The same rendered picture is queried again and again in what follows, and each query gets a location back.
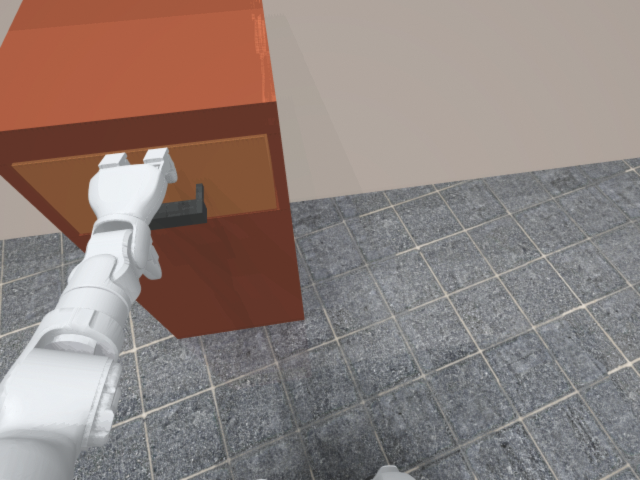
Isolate drawer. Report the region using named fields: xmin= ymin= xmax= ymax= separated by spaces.
xmin=11 ymin=134 xmax=277 ymax=234

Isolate cabinet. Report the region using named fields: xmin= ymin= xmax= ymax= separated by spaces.
xmin=0 ymin=0 xmax=305 ymax=339

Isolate handle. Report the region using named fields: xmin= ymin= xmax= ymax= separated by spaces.
xmin=149 ymin=183 xmax=207 ymax=230

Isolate left robot upper arm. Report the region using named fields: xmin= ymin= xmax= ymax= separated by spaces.
xmin=0 ymin=348 xmax=123 ymax=480

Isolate robot left hand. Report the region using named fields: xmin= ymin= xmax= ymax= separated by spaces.
xmin=88 ymin=148 xmax=177 ymax=280

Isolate left robot forearm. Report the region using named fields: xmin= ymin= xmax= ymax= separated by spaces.
xmin=0 ymin=214 xmax=151 ymax=412

